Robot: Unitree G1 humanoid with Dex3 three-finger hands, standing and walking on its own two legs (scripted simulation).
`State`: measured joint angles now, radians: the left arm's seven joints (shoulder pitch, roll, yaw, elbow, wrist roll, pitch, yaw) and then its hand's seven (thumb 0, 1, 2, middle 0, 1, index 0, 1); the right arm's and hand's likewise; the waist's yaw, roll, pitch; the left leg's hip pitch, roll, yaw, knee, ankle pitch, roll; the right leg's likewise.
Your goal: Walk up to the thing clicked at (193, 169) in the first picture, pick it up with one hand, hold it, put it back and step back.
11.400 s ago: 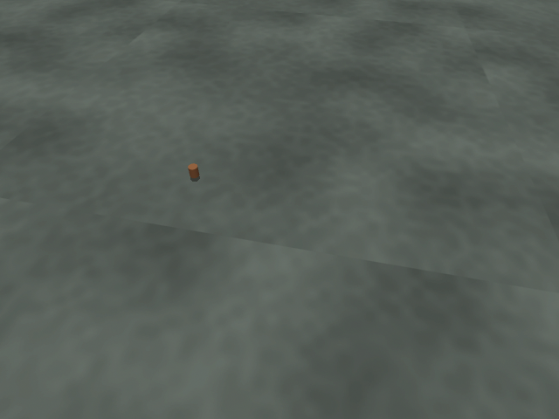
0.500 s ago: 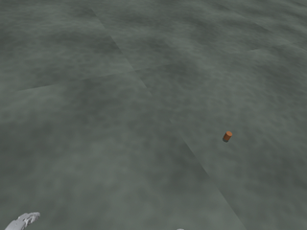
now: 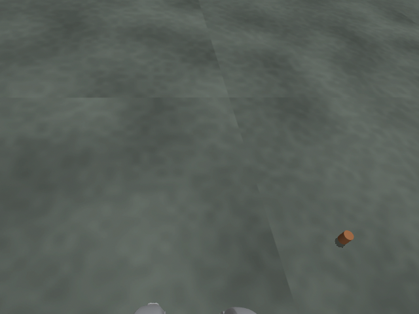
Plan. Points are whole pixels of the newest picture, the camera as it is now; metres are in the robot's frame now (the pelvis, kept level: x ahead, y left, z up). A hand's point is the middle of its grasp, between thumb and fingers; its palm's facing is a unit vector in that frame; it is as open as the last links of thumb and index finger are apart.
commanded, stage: walk up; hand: left
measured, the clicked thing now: (345, 237) +0.62 -0.75 -0.71
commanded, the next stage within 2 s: none
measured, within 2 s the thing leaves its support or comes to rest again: neither
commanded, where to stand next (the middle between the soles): +0.42 -1.15 m, yaw +31 degrees
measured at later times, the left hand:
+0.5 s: hand out of the picture +0.15 +0.03 -0.12, palm faces +0.21 -0.91 -0.36, open 7.4 cm
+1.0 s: hand (295, 284) +0.23 -0.21 -0.16, palm faces +0.28 -0.88 -0.38, open 7.4 cm
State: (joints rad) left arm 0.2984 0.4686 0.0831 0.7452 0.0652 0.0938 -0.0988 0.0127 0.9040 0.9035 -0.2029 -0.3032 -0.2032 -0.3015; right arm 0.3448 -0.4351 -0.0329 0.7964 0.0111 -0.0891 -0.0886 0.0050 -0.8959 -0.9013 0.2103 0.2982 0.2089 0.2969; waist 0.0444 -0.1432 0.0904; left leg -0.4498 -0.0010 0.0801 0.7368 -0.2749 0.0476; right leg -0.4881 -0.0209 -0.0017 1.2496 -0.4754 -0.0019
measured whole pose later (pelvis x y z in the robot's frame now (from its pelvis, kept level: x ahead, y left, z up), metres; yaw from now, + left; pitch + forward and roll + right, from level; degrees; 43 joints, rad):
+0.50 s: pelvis +0.14 -0.26 +0.01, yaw +15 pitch -1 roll +0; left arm 0.26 0.43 0.08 0.73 0.05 0.07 -0.07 0.01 0.90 0.90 -0.21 -0.30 -0.21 -0.30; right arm 0.33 -0.48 -0.04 0.93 0.00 -0.09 -0.09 0.01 -0.90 -0.90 0.21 0.30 0.20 0.30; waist 0.04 -0.04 0.07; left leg -0.56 0.00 0.10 0.99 -0.42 0.08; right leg -0.32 -0.01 -0.15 0.70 -0.38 -0.08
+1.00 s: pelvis +0.23 -0.52 -0.03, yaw +22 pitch -2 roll -1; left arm 0.21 0.48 0.08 0.71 0.04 0.08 -0.07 0.01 0.90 0.90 -0.20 -0.30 -0.21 -0.30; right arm 0.34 -0.53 -0.06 0.95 -0.02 -0.02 -0.12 0.01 -0.89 -0.90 0.21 0.30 0.21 0.30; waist -0.01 -0.04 0.08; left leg -0.62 0.10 -0.19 1.14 -0.51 0.06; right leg -0.49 -0.05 -0.01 0.96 -0.45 0.03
